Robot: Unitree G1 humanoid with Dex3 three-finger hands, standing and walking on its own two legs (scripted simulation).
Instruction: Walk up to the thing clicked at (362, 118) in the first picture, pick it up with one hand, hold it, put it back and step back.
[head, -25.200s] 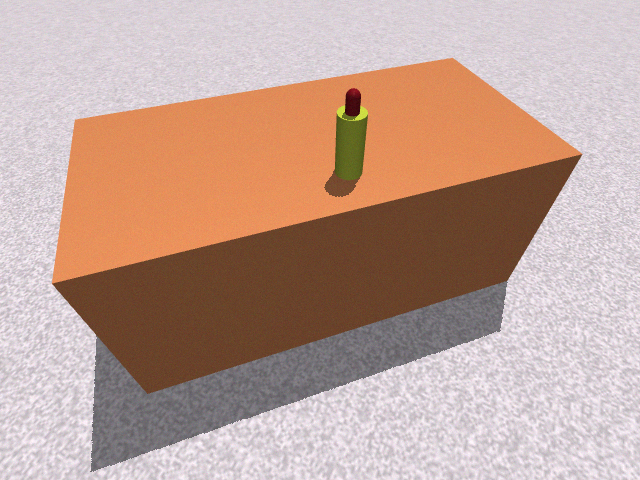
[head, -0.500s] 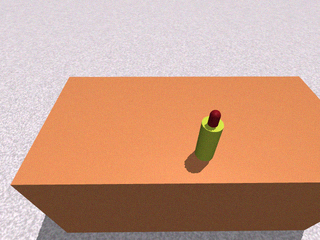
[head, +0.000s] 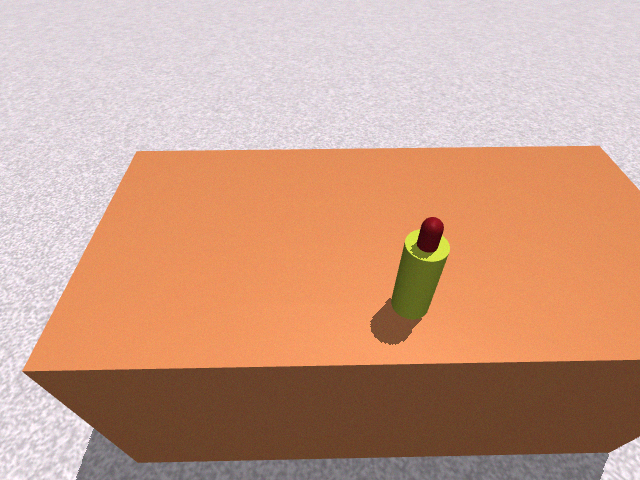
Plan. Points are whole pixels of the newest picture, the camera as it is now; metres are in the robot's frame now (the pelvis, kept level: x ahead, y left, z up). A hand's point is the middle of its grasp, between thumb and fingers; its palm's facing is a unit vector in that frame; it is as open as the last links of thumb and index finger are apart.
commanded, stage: home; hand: right
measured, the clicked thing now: (420, 266) +0.49 -0.17 -0.07
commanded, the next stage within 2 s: stand in 0.76 s
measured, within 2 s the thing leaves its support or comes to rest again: neither
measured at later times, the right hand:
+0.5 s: hand out of the picture +0.08 -0.25 -0.15, palm faces -0.04 +0.93 -0.36, open 17.2 cm
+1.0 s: hand out of the picture +0.08 -0.25 -0.15, palm faces -0.03 +0.93 -0.35, open 16.3 cm
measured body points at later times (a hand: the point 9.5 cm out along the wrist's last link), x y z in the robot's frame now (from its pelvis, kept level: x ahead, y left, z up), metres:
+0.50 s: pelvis +0.01 +0.01 +0.00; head +0.02 +0.01 +0.45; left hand +0.08 +0.30 -0.14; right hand +0.08 -0.30 -0.13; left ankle +0.01 +0.13 -0.75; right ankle +0.01 -0.13 -0.75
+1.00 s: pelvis +0.02 +0.01 +0.00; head +0.02 +0.01 +0.45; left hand +0.08 +0.31 -0.13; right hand +0.09 -0.30 -0.13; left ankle +0.01 +0.13 -0.75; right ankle +0.01 -0.13 -0.75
